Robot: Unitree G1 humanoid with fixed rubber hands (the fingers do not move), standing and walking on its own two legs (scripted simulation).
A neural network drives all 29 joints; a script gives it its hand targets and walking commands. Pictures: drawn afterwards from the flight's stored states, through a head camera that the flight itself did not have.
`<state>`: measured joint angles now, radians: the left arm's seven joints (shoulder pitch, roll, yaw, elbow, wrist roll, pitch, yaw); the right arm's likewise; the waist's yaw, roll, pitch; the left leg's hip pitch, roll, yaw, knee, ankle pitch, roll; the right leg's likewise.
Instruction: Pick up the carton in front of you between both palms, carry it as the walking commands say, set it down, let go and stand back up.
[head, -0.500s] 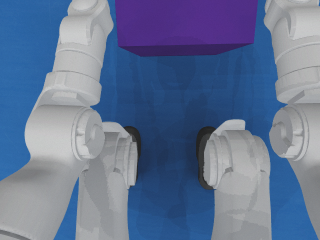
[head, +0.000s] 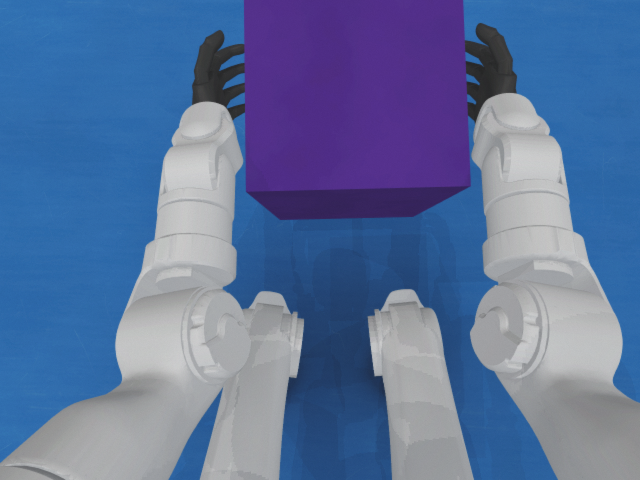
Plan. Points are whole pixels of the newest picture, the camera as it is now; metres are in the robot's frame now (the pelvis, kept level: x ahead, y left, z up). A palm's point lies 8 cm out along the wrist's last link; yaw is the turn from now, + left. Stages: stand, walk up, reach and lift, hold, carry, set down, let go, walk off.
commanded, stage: reach and lift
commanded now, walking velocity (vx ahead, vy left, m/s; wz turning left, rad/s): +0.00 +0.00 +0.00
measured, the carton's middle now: (348, 129) +0.52 -0.03 -0.14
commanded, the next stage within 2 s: none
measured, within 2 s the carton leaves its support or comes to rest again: neither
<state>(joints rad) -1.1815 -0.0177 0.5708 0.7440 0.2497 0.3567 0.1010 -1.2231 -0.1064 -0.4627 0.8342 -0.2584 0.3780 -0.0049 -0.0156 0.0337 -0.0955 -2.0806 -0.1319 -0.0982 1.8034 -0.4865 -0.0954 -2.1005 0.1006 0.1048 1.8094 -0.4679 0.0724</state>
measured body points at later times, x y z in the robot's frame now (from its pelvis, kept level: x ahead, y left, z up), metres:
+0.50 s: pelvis +0.05 +0.00 +0.12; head +0.24 -0.01 +0.53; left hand +0.50 +0.13 +0.08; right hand +0.49 -0.17 +0.07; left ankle +0.12 +0.14 -0.44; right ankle +0.12 -0.13 -0.44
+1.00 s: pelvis +0.09 +0.00 +0.26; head +0.17 +0.00 +0.70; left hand +0.45 +0.14 +0.23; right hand +0.44 -0.17 +0.23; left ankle +0.12 +0.14 -0.44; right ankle +0.12 -0.13 -0.44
